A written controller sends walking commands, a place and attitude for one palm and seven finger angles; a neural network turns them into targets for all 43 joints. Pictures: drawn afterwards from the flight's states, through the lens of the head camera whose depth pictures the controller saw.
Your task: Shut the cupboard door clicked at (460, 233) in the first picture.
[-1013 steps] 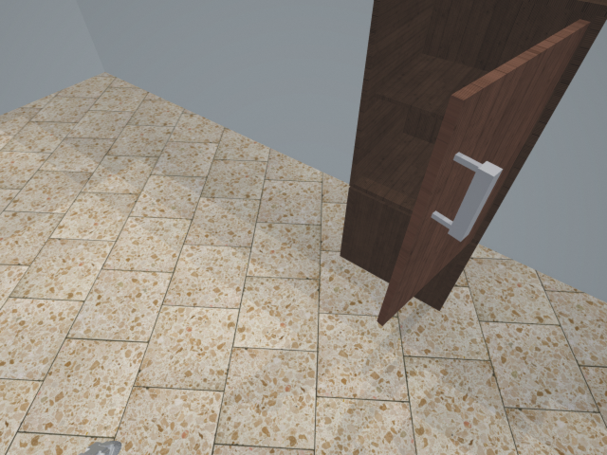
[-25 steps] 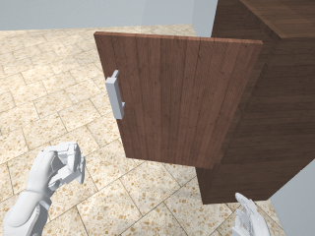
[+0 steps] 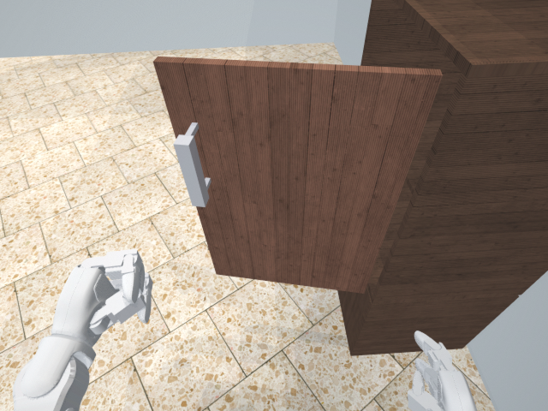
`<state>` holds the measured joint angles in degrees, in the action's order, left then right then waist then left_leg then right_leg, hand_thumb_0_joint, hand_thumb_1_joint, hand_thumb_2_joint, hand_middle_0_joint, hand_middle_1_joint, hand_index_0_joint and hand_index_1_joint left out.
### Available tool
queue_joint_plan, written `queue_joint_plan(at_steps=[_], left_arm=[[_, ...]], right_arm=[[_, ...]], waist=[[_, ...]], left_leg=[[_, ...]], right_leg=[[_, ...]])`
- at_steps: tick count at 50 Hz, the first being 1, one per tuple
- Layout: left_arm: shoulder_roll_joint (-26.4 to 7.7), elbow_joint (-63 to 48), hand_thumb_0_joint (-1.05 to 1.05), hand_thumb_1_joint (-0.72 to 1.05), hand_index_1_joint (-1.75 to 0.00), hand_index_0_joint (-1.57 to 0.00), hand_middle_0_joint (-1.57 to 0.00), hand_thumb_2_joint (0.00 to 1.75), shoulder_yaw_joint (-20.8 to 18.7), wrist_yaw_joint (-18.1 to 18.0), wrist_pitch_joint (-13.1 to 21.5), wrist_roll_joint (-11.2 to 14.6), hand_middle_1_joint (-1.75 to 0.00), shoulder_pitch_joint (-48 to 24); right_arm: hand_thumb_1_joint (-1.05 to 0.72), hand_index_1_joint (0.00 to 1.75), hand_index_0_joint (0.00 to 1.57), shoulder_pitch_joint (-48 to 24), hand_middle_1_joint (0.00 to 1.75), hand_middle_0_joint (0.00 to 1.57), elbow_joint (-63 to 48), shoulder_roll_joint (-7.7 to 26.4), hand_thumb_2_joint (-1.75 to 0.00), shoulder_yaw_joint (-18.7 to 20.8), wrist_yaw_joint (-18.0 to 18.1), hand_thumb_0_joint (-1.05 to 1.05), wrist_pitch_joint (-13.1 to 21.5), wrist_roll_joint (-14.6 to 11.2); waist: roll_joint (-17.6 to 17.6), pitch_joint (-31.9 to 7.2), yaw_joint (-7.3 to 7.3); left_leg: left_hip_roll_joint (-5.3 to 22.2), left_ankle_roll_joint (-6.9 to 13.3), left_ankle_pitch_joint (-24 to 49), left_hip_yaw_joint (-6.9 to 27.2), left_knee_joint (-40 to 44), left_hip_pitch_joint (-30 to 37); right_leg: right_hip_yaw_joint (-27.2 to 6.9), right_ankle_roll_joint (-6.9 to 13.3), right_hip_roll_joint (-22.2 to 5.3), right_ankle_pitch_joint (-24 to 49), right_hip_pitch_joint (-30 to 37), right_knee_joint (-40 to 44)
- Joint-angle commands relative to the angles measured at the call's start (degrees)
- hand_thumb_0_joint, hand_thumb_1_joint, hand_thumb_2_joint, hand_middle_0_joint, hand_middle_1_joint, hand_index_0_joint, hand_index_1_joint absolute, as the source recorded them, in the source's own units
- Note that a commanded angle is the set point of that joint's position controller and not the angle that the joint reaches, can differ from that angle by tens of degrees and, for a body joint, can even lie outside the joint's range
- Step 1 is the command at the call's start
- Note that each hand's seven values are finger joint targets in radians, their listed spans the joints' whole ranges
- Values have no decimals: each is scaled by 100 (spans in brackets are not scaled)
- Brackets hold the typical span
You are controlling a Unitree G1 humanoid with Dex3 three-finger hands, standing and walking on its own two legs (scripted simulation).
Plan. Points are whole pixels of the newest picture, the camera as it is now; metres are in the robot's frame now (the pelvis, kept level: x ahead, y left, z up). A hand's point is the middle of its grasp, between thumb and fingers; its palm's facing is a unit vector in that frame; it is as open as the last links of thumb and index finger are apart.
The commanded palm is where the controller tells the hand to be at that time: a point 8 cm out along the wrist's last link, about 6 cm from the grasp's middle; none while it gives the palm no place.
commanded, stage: bring the fist close to the handle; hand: left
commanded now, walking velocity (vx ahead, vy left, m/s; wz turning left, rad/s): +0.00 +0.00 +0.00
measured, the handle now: (197, 165) +0.48 +0.18 +0.10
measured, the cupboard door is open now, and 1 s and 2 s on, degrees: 78 78 72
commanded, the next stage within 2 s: push the door shut along its arc in 1.30 s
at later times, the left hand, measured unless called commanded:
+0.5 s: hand (176, 240) +0.32 +0.17 +0.10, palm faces -0.05 -1.00 -0.04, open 3.1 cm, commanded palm +0.30 +0.22 +0.11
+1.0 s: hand (198, 202) +0.39 +0.15 +0.10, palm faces -0.06 -1.00 -0.02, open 3.1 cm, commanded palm +0.36 +0.20 +0.11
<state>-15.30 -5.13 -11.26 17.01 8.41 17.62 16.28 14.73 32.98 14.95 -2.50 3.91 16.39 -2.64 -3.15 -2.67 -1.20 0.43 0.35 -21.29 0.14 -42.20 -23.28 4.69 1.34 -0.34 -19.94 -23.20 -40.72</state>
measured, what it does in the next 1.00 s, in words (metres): stands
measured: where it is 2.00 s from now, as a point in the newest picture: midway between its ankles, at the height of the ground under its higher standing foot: outside the picture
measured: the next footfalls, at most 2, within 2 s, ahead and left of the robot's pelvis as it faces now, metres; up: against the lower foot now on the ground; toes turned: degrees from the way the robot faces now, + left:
none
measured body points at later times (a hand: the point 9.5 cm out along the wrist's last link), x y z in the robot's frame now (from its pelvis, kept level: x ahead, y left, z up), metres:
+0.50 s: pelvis +0.01 +0.00 +0.00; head +0.03 -0.02 +0.45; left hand +0.32 +0.22 +0.11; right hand +0.16 -0.24 -0.08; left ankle +0.01 +0.12 -0.72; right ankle +0.01 -0.10 -0.72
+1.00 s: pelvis +0.01 +0.00 +0.00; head +0.04 -0.01 +0.45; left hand +0.39 +0.21 +0.11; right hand +0.13 -0.25 -0.10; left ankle +0.01 +0.12 -0.72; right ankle +0.01 -0.10 -0.72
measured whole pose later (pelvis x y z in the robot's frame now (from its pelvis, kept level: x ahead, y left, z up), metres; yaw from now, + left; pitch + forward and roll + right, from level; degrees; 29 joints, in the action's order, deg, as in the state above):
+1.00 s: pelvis +0.01 +0.00 +0.00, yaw -2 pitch +6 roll +0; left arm -14.7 29.4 -11.0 10.7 9.5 12.0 -20.3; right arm 15.6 36.1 14.5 -1.7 2.1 7.6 -2.5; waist -1.7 -2.6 1.7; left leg 0.4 0.5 -20.4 -2.2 -38.7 -23.9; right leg 2.3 1.2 -0.2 -19.1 -25.6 -39.1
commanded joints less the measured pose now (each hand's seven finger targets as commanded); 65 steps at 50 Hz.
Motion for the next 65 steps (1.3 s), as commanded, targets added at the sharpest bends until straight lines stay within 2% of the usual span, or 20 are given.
queue_joint_plan(at_steps=[1,5,7,11,12,16,17,22,26,32,35,38,40,43,45,49,58,60,63,65], left_arm=[[-904,-926,0,90,-150,-130,-130,90,-401,-19,390,53,-150,-1694],[-805,-732,0,90,-150,-130,-130,90,-185,-69,305,-42,-150,-2263],[-1023,-363,0,90,-150,-130,-130,90,-378,-113,233,-63,-150,-2316],[-778,-376,0,90,-150,-130,-130,90,-275,-183,180,-109,-150,-2249],[-837,-234,0,90,-150,-130,-130,90,-340,-219,130,-102,-150,-2239],[-764,-123,0,90,-150,-130,-130,90,-296,-354,134,-199,-150,-2615],[-872,-80,0,90,-150,-130,-130,90,-354,-385,135,-210,-150,-2763],[-927,104,0,90,-150,-130,-130,90,-349,-422,242,-275,-150,-3340],[-696,330,0,90,-150,-130,-130,90,-141,-378,286,-288,-150,-3659],[-805,975,0,90,-150,-130,-130,90,-113,-473,244,-356,-150,-4362],[-785,1167,0,90,-150,-130,-130,90,-127,-554,277,-415,-150,-4716],[-780,1362,0,90,-150,-130,-130,90,-94,-615,358,-447,-150,-5112],[-806,1505,0,90,-150,-130,-130,90,-141,-645,424,-469,-150,-5203],[-971,2070,0,90,-150,-130,-130,90,-320,-662,435,-488,-150,-5171],[-890,2176,0,90,-150,-130,-130,90,-177,-646,475,-509,-150,-5650],[-1057,2230,0,90,-150,-130,-130,90,-450,-579,579,-467,-150,-5197],[-1092,2016,0,90,-150,-130,-130,90,-423,-540,731,-416,-150,-5341],[-862,1890,0,90,-150,-130,-130,90,-185,-541,762,-429,-150,-5534],[-1098,2039,0,90,-150,-130,-130,90,-405,-579,770,-428,-150,-5441],[-900,1990,0,90,-150,-130,-130,90,-273,-551,774,-411,-150,-5337]], right_arm=[[-90,30,20,-501,30,20,-791,656,-90,261,121,0,296,-59],[-90,30,20,-488,30,20,-738,639,-90,244,145,0,309,-64],[-90,30,20,-433,30,20,-677,673,-90,240,150,0,255,-49],[-90,30,20,-468,30,20,-774,613,-90,261,61,0,210,-49],[-90,30,20,-446,30,20,-773,627,-90,242,45,0,181,-24],[-90,30,20,-439,30,20,-779,609,-90,268,-6,0,71,-31],[-90,30,20,-422,30,20,-778,638,-90,265,2,0,43,-16],[-90,30,20,-406,30,20,-716,641,-90,288,-3,0,-46,-18],[-90,30,20,-389,30,20,-653,608,-90,302,-12,0,-87,-28],[-90,30,20,-302,30,20,-524,680,-90,305,-9,0,-223,-39],[-90,30,20,-298,30,20,-518,648,-90,320,-30,0,-301,-40],[-90,30,20,-256,30,20,-479,650,-90,322,-45,0,-377,-18],[-90,30,20,-241,30,20,-473,639,-90,330,-71,0,-417,-20],[-90,30,20,-157,30,20,-420,674,-90,339,-90,0,-522,-21],[-90,30,20,-143,30,20,-400,676,-90,340,-98,0,-581,-40],[-90,30,20,-119,30,20,-515,677,-90,378,-139,0,-649,-24],[-90,30,20,-86,30,20,-501,699,-90,413,-108,0,-706,-49],[-90,30,20,-119,30,20,-481,656,-90,407,-106,0,-684,-60],[-90,30,20,-97,30,20,-433,697,-90,418,-81,0,-688,-45],[-90,30,20,-147,30,20,-471,659,-90,400,-102,0,-672,-47]], waist=[[234,-531,157],[115,-879,151],[391,-857,127],[134,-1203,8],[367,-1110,-1],[257,-1068,50],[504,-1070,37],[334,-1281,95],[122,-1379,150],[451,-1145,247],[227,-1391,230],[423,-1603,266],[183,-1677,219],[499,-1514,216],[393,-1474,327],[381,-1806,130],[409,-1628,263],[167,-1592,320],[361,-1605,281],[258,-1692,245]], left_leg=[[-88,125,515,104,646,137],[-96,136,699,125,691,321],[-88,128,812,127,680,221],[-98,98,1365,46,728,431],[-92,107,1445,64,710,337],[-86,80,1412,-4,752,373],[-85,95,1412,9,734,300],[-89,101,1453,-27,724,427],[-92,76,1546,-44,736,566],[-58,86,1311,6,762,456],[-66,67,1459,-16,766,598],[-62,86,1580,-20,745,613],[-69,59,1706,-40,741,663],[-48,64,1669,-62,762,463],[-57,63,1530,-80,754,455],[-73,70,1800,-145,749,459],[-54,101,1600,-142,796,489],[-51,87,1545,-130,807,622],[-43,101,1502,-112,819,582],[-60,86,1573,-124,828,627]], right_leg=[[-381,-122,-18,129,136,854],[-344,-104,-23,436,278,768],[-378,-101,-35,569,414,775],[-239,-77,-27,1368,591,587],[-267,-79,-29,1494,659,594],[-229,-88,-21,1468,518,585],[-273,-90,-18,1459,623,594],[-314,-82,-19,1535,647,588],[-266,-65,-11,1660,578,571],[-277,-66,4,1409,421,643],[-271,-45,0,1552,457,599],[-296,-56,-5,1726,578,572],[-294,-31,-3,1846,599,531],[-310,-47,-2,1893,644,573],[-325,-53,-1,1780,505,593],[-374,-37,-13,2171,874,551],[-382,-68,23,1952,703,647],[-338,-52,33,1827,548,654],[-358,-53,28,1786,629,676],[-344,-40,23,1880,676,647]])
